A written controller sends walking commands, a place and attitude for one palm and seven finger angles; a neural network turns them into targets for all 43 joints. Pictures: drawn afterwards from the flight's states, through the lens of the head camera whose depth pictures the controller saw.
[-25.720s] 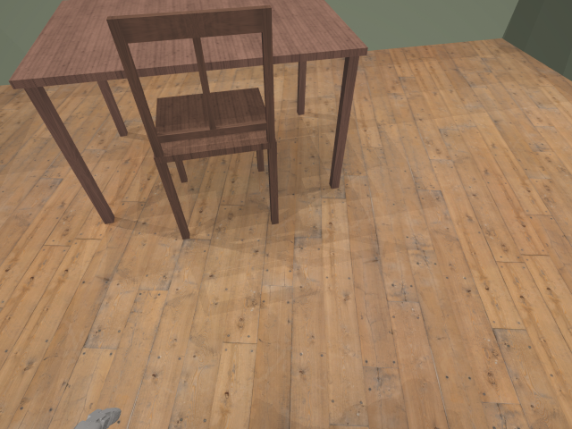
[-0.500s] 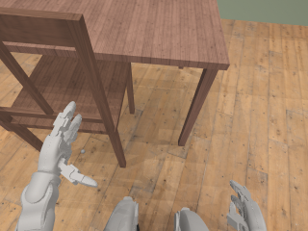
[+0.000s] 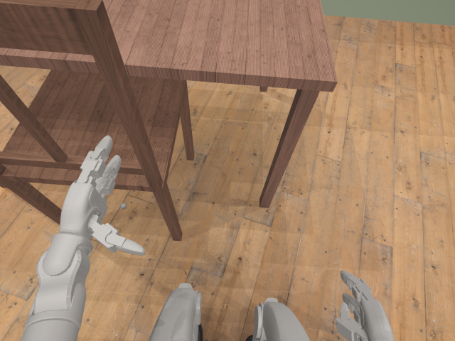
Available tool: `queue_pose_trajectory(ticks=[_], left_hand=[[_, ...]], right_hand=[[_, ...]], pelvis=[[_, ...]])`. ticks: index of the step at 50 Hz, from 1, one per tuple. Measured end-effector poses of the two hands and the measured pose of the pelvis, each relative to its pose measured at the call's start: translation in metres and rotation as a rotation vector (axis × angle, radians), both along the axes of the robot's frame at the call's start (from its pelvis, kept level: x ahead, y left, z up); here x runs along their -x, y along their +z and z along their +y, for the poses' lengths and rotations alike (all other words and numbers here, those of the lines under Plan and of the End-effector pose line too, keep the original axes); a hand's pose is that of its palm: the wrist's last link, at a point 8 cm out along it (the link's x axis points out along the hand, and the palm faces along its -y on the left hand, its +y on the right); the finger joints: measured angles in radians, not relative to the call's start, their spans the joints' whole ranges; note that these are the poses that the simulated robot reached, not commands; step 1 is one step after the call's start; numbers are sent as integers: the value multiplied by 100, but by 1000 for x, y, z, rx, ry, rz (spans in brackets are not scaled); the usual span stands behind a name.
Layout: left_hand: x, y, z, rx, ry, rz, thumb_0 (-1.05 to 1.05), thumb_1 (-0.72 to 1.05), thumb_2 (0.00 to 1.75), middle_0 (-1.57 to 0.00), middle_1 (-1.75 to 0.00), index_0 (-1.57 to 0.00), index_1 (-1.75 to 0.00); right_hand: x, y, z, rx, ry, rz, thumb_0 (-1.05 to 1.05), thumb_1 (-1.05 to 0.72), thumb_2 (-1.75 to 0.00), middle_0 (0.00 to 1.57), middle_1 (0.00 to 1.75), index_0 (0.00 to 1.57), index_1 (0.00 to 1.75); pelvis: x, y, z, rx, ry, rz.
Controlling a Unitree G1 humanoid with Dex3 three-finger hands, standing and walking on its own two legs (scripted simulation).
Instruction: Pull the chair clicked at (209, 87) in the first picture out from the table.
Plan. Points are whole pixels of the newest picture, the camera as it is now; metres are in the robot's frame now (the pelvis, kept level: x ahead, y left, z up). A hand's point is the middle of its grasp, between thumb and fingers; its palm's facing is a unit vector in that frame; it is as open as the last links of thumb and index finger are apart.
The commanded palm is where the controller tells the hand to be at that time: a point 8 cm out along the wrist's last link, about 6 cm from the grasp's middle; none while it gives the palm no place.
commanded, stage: aim the fingers beside a spindle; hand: left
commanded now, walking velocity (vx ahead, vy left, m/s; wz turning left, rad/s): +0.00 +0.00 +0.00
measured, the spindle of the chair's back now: (23, 114) +0.48 +0.41 +0.06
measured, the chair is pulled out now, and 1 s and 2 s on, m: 0.00 0.00 0.00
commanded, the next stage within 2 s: none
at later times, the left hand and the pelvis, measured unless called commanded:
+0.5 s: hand (116, 205) +0.32 +0.21 +0.03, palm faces -0.01 -1.00 -0.02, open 17.0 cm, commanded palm +0.31 +0.25 +0.03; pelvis -0.01 +0.00 -0.01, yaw +0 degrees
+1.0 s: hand (123, 200) +0.33 +0.20 +0.03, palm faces -0.01 -1.00 -0.04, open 17.0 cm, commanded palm +0.31 +0.24 +0.04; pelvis +0.00 +0.00 +0.00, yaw +0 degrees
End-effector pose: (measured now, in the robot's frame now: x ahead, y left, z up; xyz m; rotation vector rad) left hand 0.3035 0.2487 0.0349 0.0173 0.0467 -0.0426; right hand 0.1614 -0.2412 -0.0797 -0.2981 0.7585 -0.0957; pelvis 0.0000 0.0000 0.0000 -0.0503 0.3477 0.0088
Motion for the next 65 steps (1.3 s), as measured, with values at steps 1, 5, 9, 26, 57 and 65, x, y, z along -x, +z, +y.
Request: queue_pose_trajectory(ticks=[1, 5, 9, 26, 57, 65], left_hand=[[-1, 1, 0, -5, 2, -7, -1, -50, 30, -6, -8, -6, -8], [-8, 2, 0, -14, 12, -24, -1, -50, 30, -6, -8, -6, -8], [-14, -5, 2, -9, 18, -5, -1, -50, 30, -6, -8, -6, -8], [1, -7, 13, 0, 31, -5, -1, -50, 30, -6, -8, -6, -8], [-14, -8, -16, -4, -30, 14, -1, -50, 30, -6, -8, -5, -8], [-9, 0, -4, -34, 47, -31, -1, -50, 30, -6, -8, -6, -8]], right_hand=[[2, -1, -1, 1, -2, 4, 1, -90, -89, 20, 30, 20, 30], [8, -6, -5, 0, -9, 23, 1, -90, -89, 20, 30, 20, 30], [14, -11, -8, 0, -20, 42, 1, -90, -89, 20, 30, 20, 30], [18, -11, -8, -3, -32, 43, 1, -90, -89, 20, 30, 20, 30], [11, -11, -5, -13, -26, 62, 1, -90, -89, 20, 30, 20, 30], [8, -10, -11, -14, -36, 49, 1, -90, -89, 20, 30, 20, 30]], pelvis=[[0, 0, 0, 0, -1, 1], [2, -2, -2, -3, -3, 7], [3, -5, -4, -7, -7, 16], [6, -6, -2, -4, -9, 9], [0, -3, -2, -6, -3, 15], [-1, -4, -7, -14, -15, 13]])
